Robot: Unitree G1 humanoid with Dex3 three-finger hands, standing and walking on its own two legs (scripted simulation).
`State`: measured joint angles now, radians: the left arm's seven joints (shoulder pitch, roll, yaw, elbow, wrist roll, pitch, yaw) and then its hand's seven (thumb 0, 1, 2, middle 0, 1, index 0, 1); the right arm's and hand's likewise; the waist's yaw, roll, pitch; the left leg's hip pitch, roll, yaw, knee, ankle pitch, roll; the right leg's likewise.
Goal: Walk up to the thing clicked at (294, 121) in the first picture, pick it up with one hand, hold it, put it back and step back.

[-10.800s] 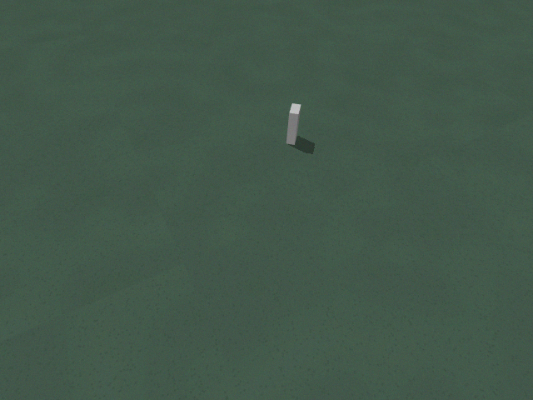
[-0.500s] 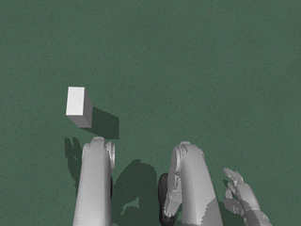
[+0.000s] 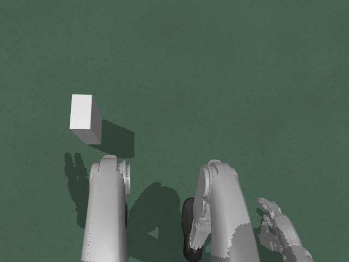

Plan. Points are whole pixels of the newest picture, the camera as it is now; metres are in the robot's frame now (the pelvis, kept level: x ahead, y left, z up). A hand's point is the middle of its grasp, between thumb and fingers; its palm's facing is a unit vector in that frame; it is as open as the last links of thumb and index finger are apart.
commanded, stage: go down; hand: left
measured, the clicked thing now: (88, 122) +0.44 +0.26 -0.30
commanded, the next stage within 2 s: approach in 0.02 s
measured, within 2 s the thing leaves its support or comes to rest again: neither
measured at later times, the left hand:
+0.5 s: hand out of the picture +0.36 +0.42 -0.10, palm faces +0.30 -0.95 +0.03, open 17.7 cm
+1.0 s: hand (62, 136) +0.38 +0.31 -0.26, palm faces +0.24 -0.97 +0.08, open 17.6 cm
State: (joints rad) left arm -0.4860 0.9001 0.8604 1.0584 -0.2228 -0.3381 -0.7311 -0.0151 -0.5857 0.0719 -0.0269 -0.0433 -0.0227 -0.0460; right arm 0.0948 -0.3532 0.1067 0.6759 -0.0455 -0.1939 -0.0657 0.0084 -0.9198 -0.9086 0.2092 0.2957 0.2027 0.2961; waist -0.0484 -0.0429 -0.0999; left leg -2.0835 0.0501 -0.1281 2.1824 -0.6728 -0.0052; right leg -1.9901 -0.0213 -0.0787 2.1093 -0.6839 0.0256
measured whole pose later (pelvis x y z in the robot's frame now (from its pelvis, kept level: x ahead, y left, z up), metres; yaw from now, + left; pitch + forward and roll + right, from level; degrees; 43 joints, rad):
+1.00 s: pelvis -0.01 +0.01 -0.12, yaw -7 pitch +15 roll -13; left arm -0.53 0.76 0.72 1.32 -0.27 -0.93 -0.48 -0.02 -0.61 0.02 -0.05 -0.09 -0.08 -0.06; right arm -0.13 -0.37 0.36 0.63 -0.27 -0.11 0.07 0.00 -0.92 -0.90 0.21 0.30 0.20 0.30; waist -0.16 -0.23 0.20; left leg -2.24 0.04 -0.31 2.63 -0.70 -0.02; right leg -2.10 0.05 -0.18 2.45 -0.65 0.06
